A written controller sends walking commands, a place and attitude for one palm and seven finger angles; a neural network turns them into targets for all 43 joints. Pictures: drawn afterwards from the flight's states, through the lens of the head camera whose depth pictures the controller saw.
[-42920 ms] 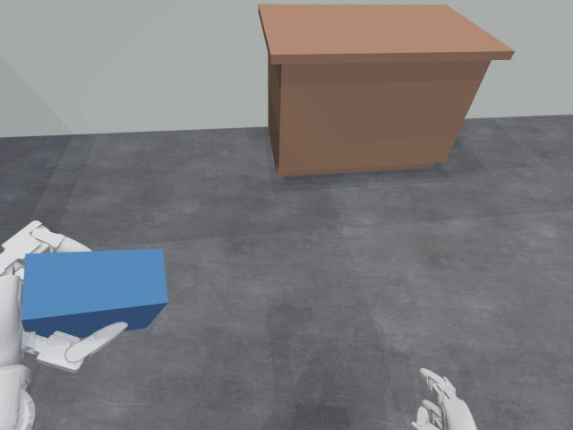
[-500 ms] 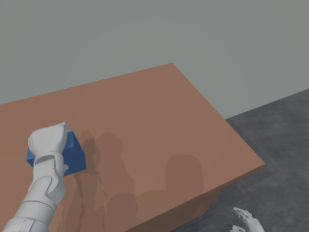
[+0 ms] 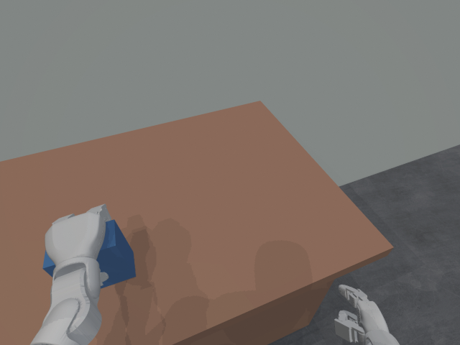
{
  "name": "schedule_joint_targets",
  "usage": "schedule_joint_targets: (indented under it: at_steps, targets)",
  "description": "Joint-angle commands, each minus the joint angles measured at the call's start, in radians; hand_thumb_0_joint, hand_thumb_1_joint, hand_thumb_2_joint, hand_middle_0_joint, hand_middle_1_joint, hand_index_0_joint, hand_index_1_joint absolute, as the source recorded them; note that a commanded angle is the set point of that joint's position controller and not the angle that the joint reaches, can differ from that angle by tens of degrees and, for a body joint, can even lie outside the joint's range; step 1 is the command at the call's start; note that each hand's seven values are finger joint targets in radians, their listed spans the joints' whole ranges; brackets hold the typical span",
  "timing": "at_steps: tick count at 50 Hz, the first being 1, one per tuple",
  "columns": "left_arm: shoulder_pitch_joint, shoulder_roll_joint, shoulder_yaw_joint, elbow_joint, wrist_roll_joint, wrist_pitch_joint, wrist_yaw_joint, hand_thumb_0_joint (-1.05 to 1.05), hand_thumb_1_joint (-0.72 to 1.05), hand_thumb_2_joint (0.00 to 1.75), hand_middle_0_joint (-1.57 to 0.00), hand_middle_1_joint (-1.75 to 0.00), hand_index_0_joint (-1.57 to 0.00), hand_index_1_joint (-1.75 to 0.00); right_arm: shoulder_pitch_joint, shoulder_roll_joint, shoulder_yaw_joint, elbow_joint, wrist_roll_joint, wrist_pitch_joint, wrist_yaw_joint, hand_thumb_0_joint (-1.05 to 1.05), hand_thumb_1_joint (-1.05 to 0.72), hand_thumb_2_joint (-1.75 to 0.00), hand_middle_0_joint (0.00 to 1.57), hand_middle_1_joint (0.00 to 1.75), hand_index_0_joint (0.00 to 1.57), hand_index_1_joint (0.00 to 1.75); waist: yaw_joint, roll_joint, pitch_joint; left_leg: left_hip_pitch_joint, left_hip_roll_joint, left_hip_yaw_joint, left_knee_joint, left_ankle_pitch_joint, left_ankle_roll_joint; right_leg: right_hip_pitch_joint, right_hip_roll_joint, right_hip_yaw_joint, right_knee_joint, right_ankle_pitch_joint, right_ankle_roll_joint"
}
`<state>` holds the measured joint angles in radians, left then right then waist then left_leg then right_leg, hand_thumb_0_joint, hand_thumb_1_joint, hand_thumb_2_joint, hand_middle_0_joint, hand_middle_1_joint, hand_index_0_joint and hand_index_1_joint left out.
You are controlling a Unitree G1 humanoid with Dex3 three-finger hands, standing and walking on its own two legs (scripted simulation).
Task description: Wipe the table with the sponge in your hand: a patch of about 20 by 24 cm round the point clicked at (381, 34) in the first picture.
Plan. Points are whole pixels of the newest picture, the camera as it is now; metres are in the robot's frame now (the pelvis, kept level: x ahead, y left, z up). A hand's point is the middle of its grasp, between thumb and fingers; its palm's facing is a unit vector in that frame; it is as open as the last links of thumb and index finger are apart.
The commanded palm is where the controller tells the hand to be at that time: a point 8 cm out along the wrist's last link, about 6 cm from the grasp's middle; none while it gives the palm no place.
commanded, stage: wipe back along the first lane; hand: left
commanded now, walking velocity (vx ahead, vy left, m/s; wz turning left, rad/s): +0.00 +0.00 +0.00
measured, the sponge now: (98, 264) +0.25 +0.30 -0.01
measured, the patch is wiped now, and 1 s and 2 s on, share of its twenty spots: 0.90 0.90 0.90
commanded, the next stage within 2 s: lift the sponge slowly off the table in 0.42 s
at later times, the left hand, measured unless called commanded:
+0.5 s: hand (92, 275) +0.20 +0.27 +0.03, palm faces +0.05 -0.10 -0.99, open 10.2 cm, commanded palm +0.16 +0.25 +0.06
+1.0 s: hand (96, 278) +0.20 +0.26 +0.04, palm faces +0.01 -0.14 -0.99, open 10.1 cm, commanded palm +0.17 +0.25 +0.09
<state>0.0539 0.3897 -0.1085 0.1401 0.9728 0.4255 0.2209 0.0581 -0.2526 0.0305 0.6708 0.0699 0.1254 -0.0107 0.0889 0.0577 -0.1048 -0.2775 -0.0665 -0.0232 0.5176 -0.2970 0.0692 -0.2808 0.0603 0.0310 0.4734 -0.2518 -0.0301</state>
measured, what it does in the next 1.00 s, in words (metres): stands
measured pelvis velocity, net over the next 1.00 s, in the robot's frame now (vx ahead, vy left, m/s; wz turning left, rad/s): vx -0.01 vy -0.01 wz -0.01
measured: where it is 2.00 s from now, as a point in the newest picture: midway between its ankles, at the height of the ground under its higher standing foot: outside the picture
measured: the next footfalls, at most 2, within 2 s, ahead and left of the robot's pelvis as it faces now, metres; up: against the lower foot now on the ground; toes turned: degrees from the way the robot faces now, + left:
none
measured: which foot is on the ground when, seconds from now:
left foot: down 0.00-1.00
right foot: down 0.00-1.00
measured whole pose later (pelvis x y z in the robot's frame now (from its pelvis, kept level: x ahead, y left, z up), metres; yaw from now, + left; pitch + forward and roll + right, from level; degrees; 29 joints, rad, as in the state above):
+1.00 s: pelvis -0.01 -0.01 +0.00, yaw -1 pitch -1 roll -1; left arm 0.24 0.37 -0.14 -0.07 0.95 0.46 0.16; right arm 0.05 -0.25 0.03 0.68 0.05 0.11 -0.01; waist 0.11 0.07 -0.06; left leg -0.17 -0.06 -0.02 0.47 -0.28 0.06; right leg -0.19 0.07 0.04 0.45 -0.24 -0.05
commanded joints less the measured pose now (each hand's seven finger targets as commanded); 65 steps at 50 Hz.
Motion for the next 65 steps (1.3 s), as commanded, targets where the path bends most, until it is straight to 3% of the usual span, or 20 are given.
schedule_joint_targets:
  at_steps: [1,3,4,6,9,10,13,25,29,31,34,43,44,45,54,55,61,63,64,65]
  targets:
    - [0.004,0.046,0.008,-0.093,-0.048,0.015,-0.044,0.00,0.10,1.30,-1.20,-1.60,-1.20,-1.60,-0.190,-0.113,-0.038,-0.178,0.002,-0.057,-0.011,0.00,-0.90,-0.90,0.20,0.30,0.20,0.30,0.003,-0.078,-0.095,0.031,0.046,-0.078,-0.066,0.293,-0.034,0.101,-0.022,0.042,-0.036,0.269,-0.063]
    - [0.021,0.045,0.007,-0.101,-0.051,0.016,-0.048,0.00,0.10,1.30,-1.20,-1.60,-1.20,-1.60,-0.194,-0.112,-0.038,-0.183,0.002,-0.058,-0.011,0.00,-0.90,-0.90,0.20,0.30,0.20,0.30,0.006,-0.079,-0.082,0.023,0.046,-0.077,-0.074,0.266,-0.030,0.100,-0.023,0.043,-0.044,0.240,-0.061]
    - [-0.002,0.088,0.046,-0.121,-0.048,0.011,-0.043,0.00,0.10,1.30,-1.20,-1.60,-1.20,-1.60,-0.189,-0.119,-0.040,-0.177,0.001,-0.058,-0.011,0.00,-0.90,-0.90,0.20,0.30,0.20,0.30,0.005,-0.072,-0.091,0.030,0.050,-0.082,-0.073,0.267,-0.029,0.097,-0.019,0.055,-0.039,0.241,-0.067]
    - [0.060,0.028,-0.002,-0.122,-0.050,0.007,-0.047,0.00,0.10,1.30,-1.20,-1.60,-1.20,-1.60,-0.196,-0.109,-0.039,-0.187,0.001,-0.062,-0.007,0.00,-0.90,-0.90,0.20,0.30,0.20,0.30,0.007,-0.084,-0.086,0.029,0.046,-0.078,-0.068,0.278,-0.029,0.100,-0.021,0.048,-0.039,0.255,-0.063]
    - [0.100,0.085,0.063,-0.156,-0.063,-0.002,-0.039,0.00,0.10,1.30,-1.20,-1.60,-1.20,-1.60,-0.200,-0.116,-0.043,-0.183,-0.001,-0.061,-0.007,0.00,-0.90,-0.90,0.20,0.30,0.20,0.30,0.017,-0.106,-0.100,0.024,0.048,-0.078,-0.069,0.276,-0.026,0.125,-0.021,0.068,-0.035,0.281,-0.063]
    - [0.133,0.044,0.027,-0.165,-0.065,0.000,-0.039,0.00,0.10,1.30,-1.20,-1.60,-1.20,-1.60,-0.203,-0.108,-0.040,-0.194,-0.001,-0.061,-0.006,0.00,-0.90,-0.90,0.20,0.30,0.20,0.30,0.018,-0.101,-0.098,0.024,0.044,-0.073,-0.067,0.278,-0.024,0.133,-0.025,0.052,-0.034,0.288,-0.059]
    - [0.180,0.023,0.003,-0.185,-0.059,0.002,-0.037,0.00,0.10,1.30,-1.20,-1.60,-1.20,-1.60,-0.212,-0.105,-0.042,-0.189,0.000,-0.064,0.004,0.00,-0.90,-0.90,0.20,0.30,0.20,0.30,0.019,-0.095,-0.073,0.029,0.049,-0.075,-0.066,0.297,-0.031,0.114,-0.023,0.058,-0.034,0.297,-0.060]
    - [0.287,0.014,-0.023,-0.292,-0.058,0.027,-0.024,0.00,0.10,1.30,-1.20,-1.60,-1.20,-1.60,-0.237,-0.094,-0.042,-0.202,0.004,-0.058,0.019,0.00,-0.90,-0.90,0.20,0.30,0.20,0.30,0.028,-0.089,-0.052,0.035,0.055,-0.080,-0.074,0.272,-0.023,0.117,-0.015,0.057,-0.031,0.251,-0.061]
    - [0.170,0.037,-0.020,-0.334,-0.039,0.034,-0.023,0.00,0.10,1.30,-1.20,-1.60,-1.20,-1.60,-0.249,-0.099,-0.042,-0.199,0.000,-0.055,0.013,0.00,-0.90,-0.90,0.20,0.30,0.20,0.30,0.020,-0.068,-0.040,0.044,0.062,-0.098,-0.093,0.231,-0.023,0.088,-0.009,0.073,-0.039,0.170,-0.065]
    - [0.152,-0.004,-0.068,-0.329,-0.028,0.041,-0.027,0.00,0.10,1.30,-1.20,-1.60,-1.20,-1.60,-0.254,-0.090,-0.039,-0.204,0.001,-0.059,0.015,0.00,-0.90,-0.90,0.20,0.30,0.20,0.30,0.018,-0.042,-0.034,0.057,0.061,-0.100,-0.096,0.233,-0.021,0.079,-0.007,0.055,-0.039,0.145,-0.065]
    - [0.093,0.033,-0.043,-0.365,-0.024,0.033,-0.028,0.00,0.10,1.30,-1.20,-1.60,-1.20,-1.60,-0.251,-0.094,-0.043,-0.204,-0.004,-0.064,0.011,0.00,-0.90,-0.90,0.20,0.30,0.20,0.30,0.020,-0.043,-0.068,0.075,0.063,-0.106,-0.099,0.230,-0.015,0.094,-0.002,0.069,-0.037,0.146,-0.069]
    - [0.043,0.063,-0.011,-0.353,-0.025,0.019,-0.040,0.00,0.10,1.30,-1.20,-1.60,-1.20,-1.60,-0.256,-0.090,-0.035,-0.190,-0.009,-0.074,-0.001,0.00,-0.90,-0.90,0.20,0.30,0.20,0.30,0.020,-0.064,-0.048,0.084,0.048,-0.093,-0.111,0.228,-0.009,0.131,-0.010,0.086,-0.074,0.163,-0.066]
    - [0.029,0.118,0.044,-0.381,-0.026,0.014,-0.033,0.00,0.10,1.30,-1.20,-1.60,-1.20,-1.60,-0.259,-0.095,-0.038,-0.188,-0.011,-0.077,-0.004,0.00,-0.90,-0.90,0.20,0.30,0.20,0.30,0.028,-0.041,-0.060,0.089,0.050,-0.098,-0.115,0.229,-0.007,0.143,-0.008,0.103,-0.071,0.165,-0.072]
    - [0.049,0.082,0.011,-0.379,-0.026,0.016,-0.036,0.00,0.10,1.30,-1.20,-1.60,-1.20,-1.60,-0.260,-0.089,-0.036,-0.196,-0.012,-0.077,-0.005,0.00,-0.90,-0.90,0.20,0.30,0.20,0.30,0.029,-0.041,-0.072,0.091,0.043,-0.090,-0.111,0.236,-0.004,0.162,-0.012,0.084,-0.071,0.178,-0.068]
    - [-0.003,0.153,0.070,-0.448,-0.018,-0.003,-0.046,0.00,0.10,1.30,-1.20,-1.60,-1.20,-1.60,-0.272,-0.094,-0.033,-0.181,-0.020,-0.088,-0.009,0.00,-0.90,-0.90,0.20,0.30,0.20,0.30,0.029,-0.006,-0.084,0.130,0.041,-0.094,-0.123,0.278,-0.008,0.194,-0.015,0.118,-0.090,0.229,-0.074]
    - [0.018,0.128,0.047,-0.454,-0.017,-0.002,-0.048,0.00,0.10,1.30,-1.20,-1.60,-1.20,-1.60,-0.271,-0.089,-0.035,-0.189,-0.021,-0.088,-0.010,0.00,-0.90,-0.90,0.20,0.30,0.20,0.30,0.036,0.011,-0.091,0.136,0.038,-0.089,-0.119,0.284,-0.003,0.204,-0.016,0.098,-0.091,0.232,-0.072]
    - [0.034,0.148,0.067,-0.504,-0.007,-0.013,-0.042,0.00,0.10,1.30,-1.20,-1.60,-1.20,-1.60,-0.281,-0.083,-0.032,-0.183,-0.023,-0.089,-0.002,0.00,-0.90,-0.90,0.20,0.30,0.20,0.30,0.038,-0.003,-0.082,0.146,0.040,-0.095,-0.124,0.318,-0.011,0.213,-0.018,0.113,-0.095,0.273,-0.073]
    - [0.026,0.167,0.084,-0.508,0.000,-0.010,-0.035,0.00,0.10,1.30,-1.20,-1.60,-1.20,-1.60,-0.288,-0.085,-0.035,-0.179,-0.025,-0.088,-0.004,0.00,-0.90,-0.90,0.20,0.30,0.20,0.30,0.044,-0.005,-0.091,0.156,0.038,-0.092,-0.123,0.317,-0.010,0.222,-0.019,0.117,-0.100,0.272,-0.074]
    - [-0.001,0.213,0.123,-0.534,-0.001,-0.010,-0.030,0.00,0.10,1.30,-1.20,-1.60,-1.20,-1.60,-0.294,-0.091,-0.036,-0.178,-0.025,-0.089,-0.006,0.00,-0.90,-0.90,0.20,0.30,0.20,0.30,0.045,0.004,-0.093,0.160,0.040,-0.097,-0.128,0.308,-0.009,0.228,-0.016,0.134,-0.101,0.260,-0.078]
    - [0.020,0.181,0.097,-0.522,-0.002,-0.003,-0.031,0.00,0.10,1.30,-1.20,-1.60,-1.20,-1.60,-0.296,-0.085,-0.035,-0.184,-0.024,-0.088,-0.007,0.00,-0.90,-0.90,0.20,0.30,0.20,0.30,0.052,0.024,-0.094,0.159,0.035,-0.089,-0.129,0.308,-0.004,0.241,-0.019,0.113,-0.103,0.260,-0.076]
